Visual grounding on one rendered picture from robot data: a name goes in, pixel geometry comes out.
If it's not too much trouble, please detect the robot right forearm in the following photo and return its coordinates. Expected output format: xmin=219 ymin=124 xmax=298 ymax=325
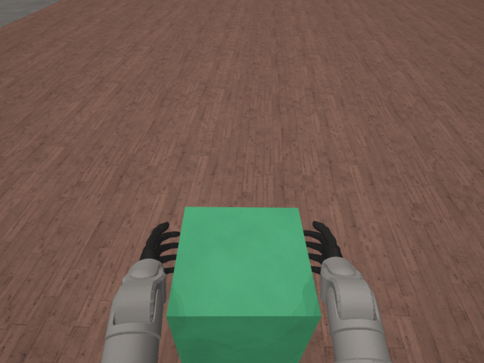
xmin=320 ymin=256 xmax=392 ymax=363

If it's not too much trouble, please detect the robot left forearm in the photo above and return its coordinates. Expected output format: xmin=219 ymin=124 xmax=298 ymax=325
xmin=101 ymin=259 xmax=166 ymax=363

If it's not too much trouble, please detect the left robot hand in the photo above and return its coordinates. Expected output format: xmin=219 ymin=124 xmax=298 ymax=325
xmin=139 ymin=222 xmax=180 ymax=275

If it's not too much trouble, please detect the right robot hand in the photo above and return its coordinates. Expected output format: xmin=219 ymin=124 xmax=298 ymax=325
xmin=303 ymin=221 xmax=343 ymax=274

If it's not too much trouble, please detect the carton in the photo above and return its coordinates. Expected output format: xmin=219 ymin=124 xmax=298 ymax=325
xmin=166 ymin=206 xmax=321 ymax=363

